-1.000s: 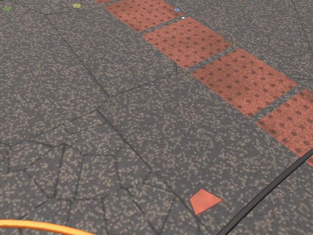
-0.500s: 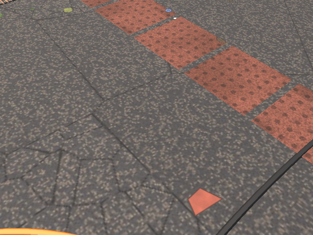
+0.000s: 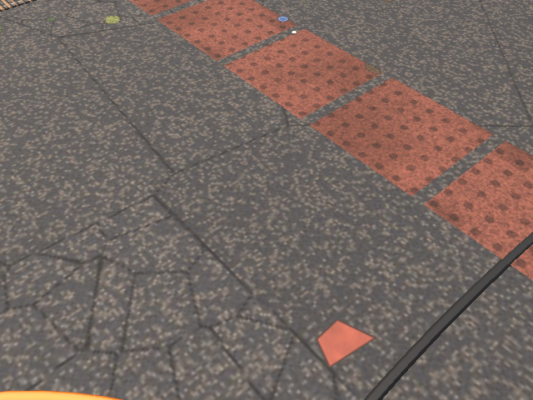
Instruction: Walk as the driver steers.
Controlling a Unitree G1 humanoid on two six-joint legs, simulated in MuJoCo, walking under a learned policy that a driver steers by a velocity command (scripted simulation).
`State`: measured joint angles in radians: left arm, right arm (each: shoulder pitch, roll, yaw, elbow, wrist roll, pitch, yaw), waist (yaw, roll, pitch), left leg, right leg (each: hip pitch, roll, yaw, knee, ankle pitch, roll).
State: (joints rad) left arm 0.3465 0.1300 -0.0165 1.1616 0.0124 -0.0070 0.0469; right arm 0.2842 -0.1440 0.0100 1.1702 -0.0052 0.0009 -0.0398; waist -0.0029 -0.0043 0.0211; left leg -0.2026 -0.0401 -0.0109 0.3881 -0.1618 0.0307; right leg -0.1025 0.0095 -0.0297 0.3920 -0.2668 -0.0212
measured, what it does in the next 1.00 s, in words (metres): stands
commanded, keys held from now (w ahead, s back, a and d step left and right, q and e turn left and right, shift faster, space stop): no key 1.00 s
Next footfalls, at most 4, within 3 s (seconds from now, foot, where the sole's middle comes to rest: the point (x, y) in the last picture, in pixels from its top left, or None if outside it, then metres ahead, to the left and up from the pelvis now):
1.50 left None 0.20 0.11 -0.78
2.02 right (296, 393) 0.55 -0.04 -0.78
2.58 left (233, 287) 0.86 0.13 -0.78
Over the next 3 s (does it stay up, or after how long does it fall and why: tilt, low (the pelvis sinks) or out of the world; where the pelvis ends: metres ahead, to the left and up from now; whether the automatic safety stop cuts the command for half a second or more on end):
stays up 0.91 0.06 0.00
